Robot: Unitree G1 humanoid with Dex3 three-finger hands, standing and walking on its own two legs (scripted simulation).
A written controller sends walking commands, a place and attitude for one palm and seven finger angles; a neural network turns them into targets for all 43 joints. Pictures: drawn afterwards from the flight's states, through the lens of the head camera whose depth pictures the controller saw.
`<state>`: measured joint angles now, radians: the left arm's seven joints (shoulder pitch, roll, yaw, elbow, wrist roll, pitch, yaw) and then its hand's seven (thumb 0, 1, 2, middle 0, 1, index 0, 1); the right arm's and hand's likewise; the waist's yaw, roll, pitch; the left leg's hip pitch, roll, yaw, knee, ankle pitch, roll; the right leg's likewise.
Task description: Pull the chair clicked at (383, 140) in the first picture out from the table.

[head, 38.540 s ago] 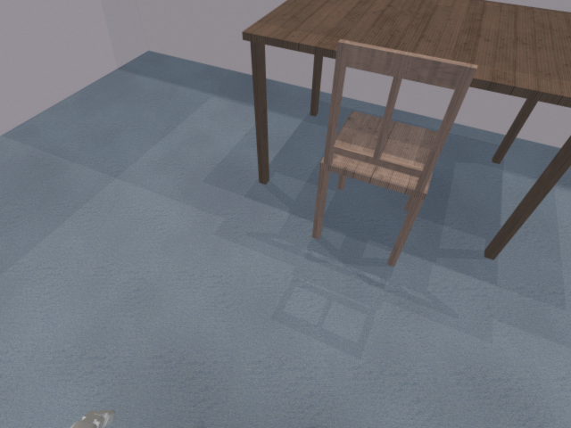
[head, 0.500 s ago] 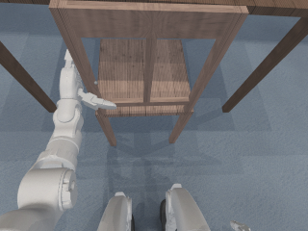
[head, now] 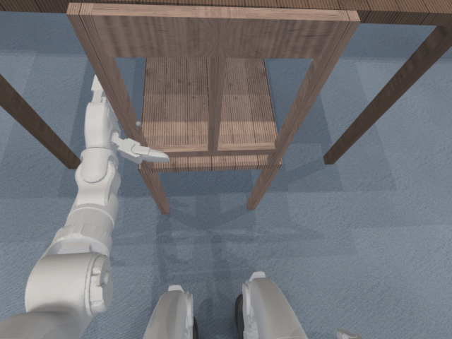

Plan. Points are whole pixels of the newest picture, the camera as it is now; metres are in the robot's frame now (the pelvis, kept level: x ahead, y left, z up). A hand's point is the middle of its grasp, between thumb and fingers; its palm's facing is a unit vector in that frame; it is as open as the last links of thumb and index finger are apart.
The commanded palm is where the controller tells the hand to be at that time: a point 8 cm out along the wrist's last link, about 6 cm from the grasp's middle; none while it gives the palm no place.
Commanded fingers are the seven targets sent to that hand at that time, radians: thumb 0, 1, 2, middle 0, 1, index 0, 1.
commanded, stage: hook a spindle and tug to test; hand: left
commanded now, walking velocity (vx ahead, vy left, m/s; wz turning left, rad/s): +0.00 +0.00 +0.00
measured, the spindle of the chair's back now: (214, 111) +0.52 +0.00 +0.01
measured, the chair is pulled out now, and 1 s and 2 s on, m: -0.02 -0.01 0.04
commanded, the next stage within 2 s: step backward, pulling the chair out in 1.48 s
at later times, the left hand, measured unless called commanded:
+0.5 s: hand (134, 121) +0.48 +0.14 +0.03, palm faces +0.01 -1.00 -0.02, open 12.9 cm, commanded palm +0.46 +0.17 +0.03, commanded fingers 0.00 0.17 0.59 -0.50 -1.45 -0.50 -1.45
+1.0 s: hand (137, 124) +0.48 +0.13 +0.03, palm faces +0.02 -1.00 -0.01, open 5.7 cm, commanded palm +0.44 +0.17 +0.03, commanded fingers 0.00 0.90 0.90 -0.50 -1.45 -0.50 -1.45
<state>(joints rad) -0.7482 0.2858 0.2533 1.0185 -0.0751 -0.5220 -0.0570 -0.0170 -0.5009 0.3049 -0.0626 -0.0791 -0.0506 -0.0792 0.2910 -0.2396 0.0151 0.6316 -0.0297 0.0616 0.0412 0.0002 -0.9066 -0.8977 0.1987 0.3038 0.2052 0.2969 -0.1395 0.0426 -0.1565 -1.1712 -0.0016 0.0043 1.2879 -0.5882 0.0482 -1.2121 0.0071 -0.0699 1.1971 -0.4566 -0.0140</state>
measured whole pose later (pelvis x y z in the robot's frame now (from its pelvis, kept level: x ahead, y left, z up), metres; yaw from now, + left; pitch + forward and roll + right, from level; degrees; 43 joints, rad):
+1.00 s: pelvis +0.00 +0.00 +0.00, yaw +0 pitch +27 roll -3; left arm -0.71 0.27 0.24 0.97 -0.09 -0.51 -0.04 0.00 0.64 0.75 -0.43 -1.43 -0.44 -1.45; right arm 0.29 -0.23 0.01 0.62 -0.03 0.06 0.05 0.00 -0.91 -0.90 0.20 0.30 0.21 0.30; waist -0.13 0.04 -0.16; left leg -1.16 0.00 0.01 1.28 -0.59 0.05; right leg -1.20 0.01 -0.06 1.19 -0.46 -0.01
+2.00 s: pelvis +0.02 +0.00 +0.10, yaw -1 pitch +13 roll -2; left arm -0.61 0.19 0.08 1.15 -0.06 -0.23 0.08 0.10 0.64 0.71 -0.29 -1.15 -0.48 -1.45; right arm 0.30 -0.26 -0.02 0.71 0.06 0.08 -0.11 0.00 -0.90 -0.90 0.20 0.30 0.21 0.30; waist -0.10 0.01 -0.02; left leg -0.53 -0.01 0.05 0.66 -0.34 0.05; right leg -0.58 0.02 -0.02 0.58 -0.21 0.00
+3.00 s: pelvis -0.07 -0.01 +0.09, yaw -1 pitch +1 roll +1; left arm -0.43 0.15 0.01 1.07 -0.05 -0.25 0.11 0.03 0.57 0.74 -0.30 -1.18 -0.50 -1.45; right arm 0.24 -0.23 0.01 0.76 0.06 -0.04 -0.10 0.00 -0.91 -0.90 0.20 0.30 0.21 0.30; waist -0.04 0.01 0.08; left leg -0.48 -0.04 0.03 0.81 -0.46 0.00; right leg -0.53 -0.01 -0.02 0.63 -0.13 -0.02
